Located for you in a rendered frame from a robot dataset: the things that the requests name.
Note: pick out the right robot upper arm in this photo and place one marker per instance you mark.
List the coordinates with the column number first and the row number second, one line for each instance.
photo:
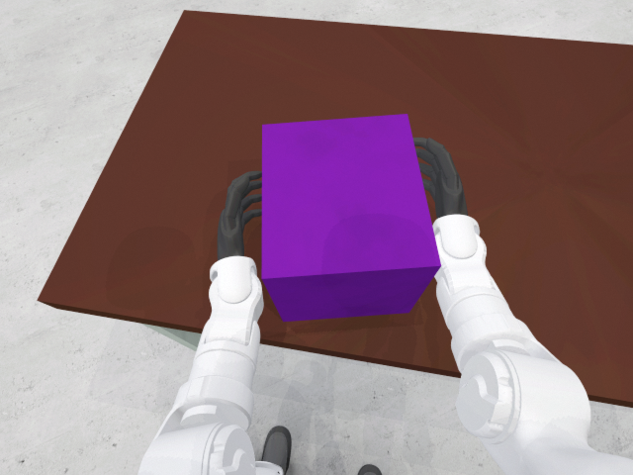
column 532, row 416

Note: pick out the left robot foot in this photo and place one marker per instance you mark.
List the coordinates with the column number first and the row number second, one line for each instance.
column 277, row 447

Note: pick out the robot right hand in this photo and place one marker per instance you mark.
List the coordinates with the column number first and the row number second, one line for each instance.
column 445, row 186

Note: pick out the carton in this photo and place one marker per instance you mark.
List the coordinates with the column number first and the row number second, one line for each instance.
column 346, row 229

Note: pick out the table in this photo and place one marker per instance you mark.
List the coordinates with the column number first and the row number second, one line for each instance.
column 539, row 130

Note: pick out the left robot upper arm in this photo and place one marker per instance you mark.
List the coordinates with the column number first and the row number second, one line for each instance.
column 216, row 449

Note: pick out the right robot forearm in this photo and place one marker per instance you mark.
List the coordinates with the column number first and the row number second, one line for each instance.
column 474, row 309

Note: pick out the robot left hand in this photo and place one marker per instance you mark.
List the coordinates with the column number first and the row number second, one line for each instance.
column 232, row 219

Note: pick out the left robot forearm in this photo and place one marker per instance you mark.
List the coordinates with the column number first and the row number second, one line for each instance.
column 220, row 382

